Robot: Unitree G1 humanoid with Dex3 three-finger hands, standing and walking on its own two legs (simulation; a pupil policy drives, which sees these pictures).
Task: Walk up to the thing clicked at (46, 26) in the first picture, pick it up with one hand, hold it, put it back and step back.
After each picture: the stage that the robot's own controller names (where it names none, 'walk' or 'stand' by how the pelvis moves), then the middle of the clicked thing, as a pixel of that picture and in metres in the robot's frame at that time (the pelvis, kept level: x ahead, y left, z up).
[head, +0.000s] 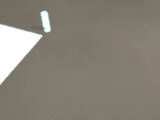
stand; (45, 22) +1.73 +0.43 -0.65
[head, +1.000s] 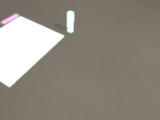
walk; (70, 22) +1.62 +0.16 -0.63
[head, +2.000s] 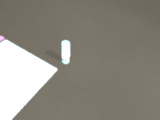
walk; (65, 52) +1.08 +0.12 -0.63
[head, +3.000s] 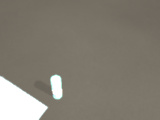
walk; (56, 87) +0.68 +0.18 -0.63
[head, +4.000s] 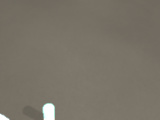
walk; (49, 116) +0.49 +0.15 -0.65
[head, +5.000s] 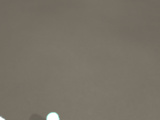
stand; out of the picture +0.44 +0.19 -0.65
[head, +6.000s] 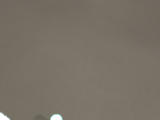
stand; out of the picture +0.43 +0.18 -0.66
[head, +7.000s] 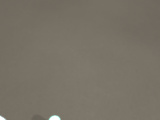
stand; out of the picture +0.39 +0.17 -0.66
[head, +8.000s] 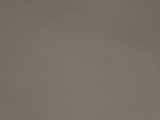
stand; out of the picture +0.39 +0.18 -0.66
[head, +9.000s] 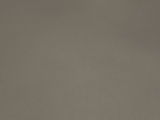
stand; out of the picture +0.39 +0.18 -0.66
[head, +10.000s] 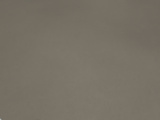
stand; out of the picture +0.39 +0.17 -0.66
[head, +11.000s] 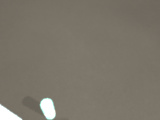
go down; (48, 109) +0.42 +0.18 -0.61
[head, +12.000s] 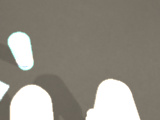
go down; (23, 54) +0.48 +0.20 -0.25
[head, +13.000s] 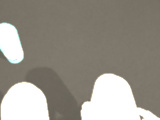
close in; (11, 46) +0.48 +0.22 -0.24
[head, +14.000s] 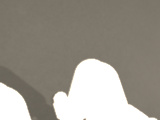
close in; out of the picture +0.47 +0.26 -0.16
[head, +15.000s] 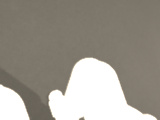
lift; out of the picture +0.46 +0.27 -0.16
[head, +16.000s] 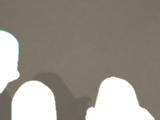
lift; (3, 61) +0.37 +0.24 -0.04
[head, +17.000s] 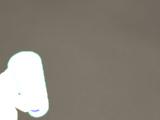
hold; (32, 89) +0.30 +0.15 +0.08
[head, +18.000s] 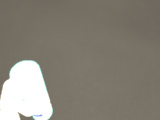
hold; (35, 95) +0.30 +0.16 +0.03
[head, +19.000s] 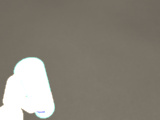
hold; (38, 92) +0.31 +0.15 +0.04
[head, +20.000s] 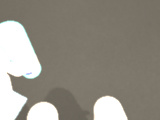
crouch; (22, 55) +0.42 +0.17 -0.03
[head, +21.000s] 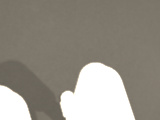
lower; out of the picture +0.47 +0.25 -0.15
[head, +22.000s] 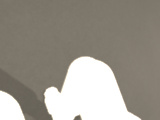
lower; out of the picture +0.47 +0.28 -0.17
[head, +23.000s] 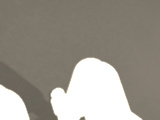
lower; out of the picture +0.45 +0.27 -0.17
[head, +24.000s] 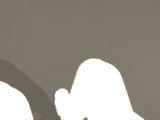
lower; out of the picture +0.44 +0.27 -0.17
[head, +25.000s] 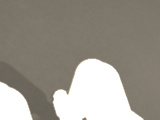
rest; out of the picture +0.44 +0.25 -0.16
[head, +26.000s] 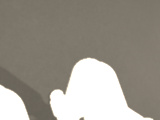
open; out of the picture +0.45 +0.25 -0.17
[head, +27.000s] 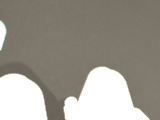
stand; out of the picture +0.44 +0.23 -0.19
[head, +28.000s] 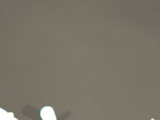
stand; (49, 118) +0.39 +0.17 -0.55
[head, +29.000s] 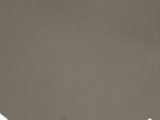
stand; out of the picture +0.39 +0.17 -0.60
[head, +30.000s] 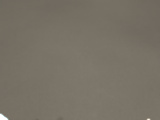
stand; out of the picture +0.39 +0.16 -0.60
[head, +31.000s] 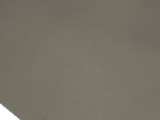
stand; out of the picture +0.41 +0.16 -0.65
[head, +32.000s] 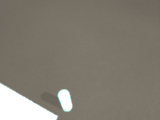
walk; (65, 101) +0.49 +0.13 -0.63
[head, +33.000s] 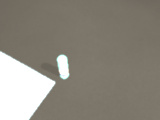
walk; (63, 67) +0.77 +0.14 -0.63
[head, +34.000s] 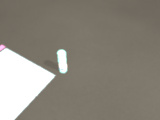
stand; (62, 61) +1.04 +0.18 -0.64
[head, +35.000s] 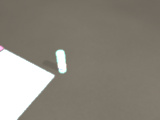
stand; (61, 62) +1.04 +0.19 -0.66
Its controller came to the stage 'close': yes
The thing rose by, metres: 0.68
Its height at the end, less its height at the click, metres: +0.00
